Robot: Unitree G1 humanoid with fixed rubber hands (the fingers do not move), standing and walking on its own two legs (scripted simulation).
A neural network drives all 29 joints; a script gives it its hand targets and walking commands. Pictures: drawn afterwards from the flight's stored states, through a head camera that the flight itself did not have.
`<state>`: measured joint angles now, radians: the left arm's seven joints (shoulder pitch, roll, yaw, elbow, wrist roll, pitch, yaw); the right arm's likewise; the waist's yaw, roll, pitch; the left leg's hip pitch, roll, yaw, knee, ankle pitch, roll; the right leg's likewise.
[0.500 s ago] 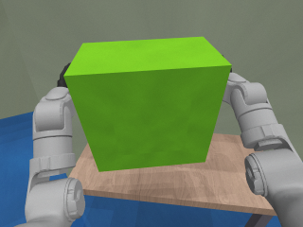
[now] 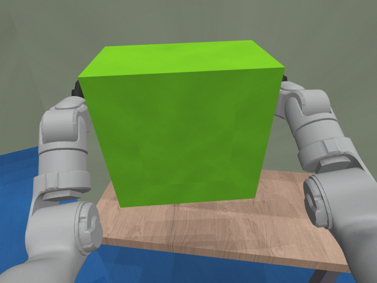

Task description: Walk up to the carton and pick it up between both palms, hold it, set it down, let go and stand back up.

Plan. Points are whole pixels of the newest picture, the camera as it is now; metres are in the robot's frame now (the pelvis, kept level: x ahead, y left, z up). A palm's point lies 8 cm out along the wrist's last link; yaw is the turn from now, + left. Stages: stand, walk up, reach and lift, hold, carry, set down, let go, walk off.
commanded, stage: hold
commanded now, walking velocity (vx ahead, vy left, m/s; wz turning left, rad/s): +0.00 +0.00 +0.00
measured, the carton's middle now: (184, 126) +0.36 -0.01 +0.25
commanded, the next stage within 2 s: set down in 1.60 s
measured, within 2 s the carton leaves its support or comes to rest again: neither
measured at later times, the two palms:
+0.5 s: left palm (86, 111) +0.37 +0.19 +0.28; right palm (276, 98) +0.36 -0.20 +0.30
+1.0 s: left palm (83, 119) +0.37 +0.19 +0.27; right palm (270, 104) +0.37 -0.19 +0.28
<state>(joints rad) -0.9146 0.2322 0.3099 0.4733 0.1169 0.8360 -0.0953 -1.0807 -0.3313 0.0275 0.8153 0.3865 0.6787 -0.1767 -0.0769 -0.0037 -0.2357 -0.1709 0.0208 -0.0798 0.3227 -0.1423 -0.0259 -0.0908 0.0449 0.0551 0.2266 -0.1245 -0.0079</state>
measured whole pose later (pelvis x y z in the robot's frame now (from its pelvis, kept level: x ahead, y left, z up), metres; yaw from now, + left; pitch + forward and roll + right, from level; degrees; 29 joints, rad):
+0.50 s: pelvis +0.00 +0.00 +0.00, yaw +0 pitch -1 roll -1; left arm -0.85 0.21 0.30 0.38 0.11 0.85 -0.08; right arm -1.02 -0.34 0.03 0.73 0.41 0.68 -0.19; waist -0.09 -0.01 -0.22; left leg -0.16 0.02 -0.08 0.33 -0.15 -0.02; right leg -0.08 0.04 0.06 0.22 -0.13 0.00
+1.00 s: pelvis +0.00 +0.00 +0.00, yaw +1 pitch -1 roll -1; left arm -0.83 0.19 0.31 0.35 0.13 0.85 -0.07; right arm -0.99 -0.32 0.00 0.73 0.36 0.66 -0.16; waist -0.08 -0.01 -0.18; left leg -0.16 0.01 -0.08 0.33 -0.14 -0.02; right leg -0.08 0.03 0.05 0.23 -0.13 0.00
